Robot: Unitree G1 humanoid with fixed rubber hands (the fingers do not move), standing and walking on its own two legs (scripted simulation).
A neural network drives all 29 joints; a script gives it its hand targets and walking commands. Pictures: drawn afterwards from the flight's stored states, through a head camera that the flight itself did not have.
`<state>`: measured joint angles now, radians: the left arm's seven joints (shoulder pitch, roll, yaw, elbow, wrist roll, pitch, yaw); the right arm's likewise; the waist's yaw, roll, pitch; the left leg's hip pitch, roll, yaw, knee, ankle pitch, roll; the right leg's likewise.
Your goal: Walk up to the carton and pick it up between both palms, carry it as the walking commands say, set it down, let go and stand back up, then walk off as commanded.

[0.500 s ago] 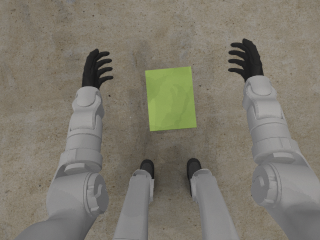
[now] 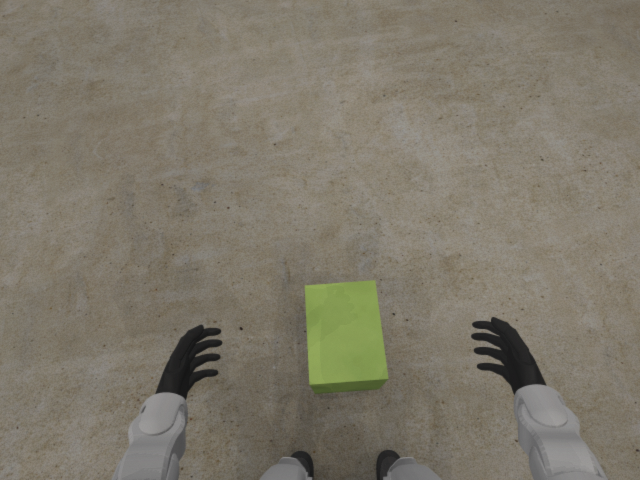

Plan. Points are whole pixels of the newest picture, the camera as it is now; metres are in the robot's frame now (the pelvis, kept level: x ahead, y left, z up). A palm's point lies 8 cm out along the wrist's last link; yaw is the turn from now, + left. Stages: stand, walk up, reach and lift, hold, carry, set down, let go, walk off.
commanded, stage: let go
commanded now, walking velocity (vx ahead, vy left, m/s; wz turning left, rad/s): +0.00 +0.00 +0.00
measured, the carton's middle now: (343, 340) +0.41 +0.00 -0.64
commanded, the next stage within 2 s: stand in 0.62 s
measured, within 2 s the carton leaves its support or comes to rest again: neither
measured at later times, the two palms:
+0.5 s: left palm (152, 429) +0.18 +0.23 -0.05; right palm (562, 433) +0.18 -0.23 -0.05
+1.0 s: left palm out of the picture +0.13 +0.29 -0.08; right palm out of the picture +0.13 -0.27 -0.07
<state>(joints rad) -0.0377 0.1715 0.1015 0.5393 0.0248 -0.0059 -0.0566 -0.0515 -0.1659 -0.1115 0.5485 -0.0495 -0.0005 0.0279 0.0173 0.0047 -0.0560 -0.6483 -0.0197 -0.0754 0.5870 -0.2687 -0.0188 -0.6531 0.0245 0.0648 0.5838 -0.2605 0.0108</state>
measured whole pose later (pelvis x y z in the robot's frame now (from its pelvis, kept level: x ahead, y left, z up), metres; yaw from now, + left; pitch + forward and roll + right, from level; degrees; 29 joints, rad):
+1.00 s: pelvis +0.01 +0.01 +0.01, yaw +0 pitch -2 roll +0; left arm 0.22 0.29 0.07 0.74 0.02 0.00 0.03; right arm 0.21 -0.29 -0.07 0.74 -0.02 -0.01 -0.03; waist 0.00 0.00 0.02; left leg -0.17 -0.01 -0.06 0.51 -0.31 0.00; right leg -0.16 0.01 0.05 0.49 -0.29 0.02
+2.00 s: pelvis -0.01 +0.00 +0.02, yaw +0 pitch -4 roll +0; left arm 0.20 0.33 0.03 0.92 0.01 -0.02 0.03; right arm 0.20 -0.33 -0.04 0.94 -0.01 -0.01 -0.03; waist -0.01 0.00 0.05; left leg -0.14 -0.01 -0.06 0.42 -0.22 -0.01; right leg -0.14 0.01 0.05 0.42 -0.22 0.01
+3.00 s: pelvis -0.02 +0.05 +0.01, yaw +2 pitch +0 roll +1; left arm 0.19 0.34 0.05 0.97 0.03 0.05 0.05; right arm 0.27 -0.30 -0.04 1.00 -0.03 0.05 0.00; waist 0.00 -0.05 0.03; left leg -0.25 -0.02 0.06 0.53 -0.27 0.03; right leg -0.33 -0.09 0.05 0.70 -0.42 0.05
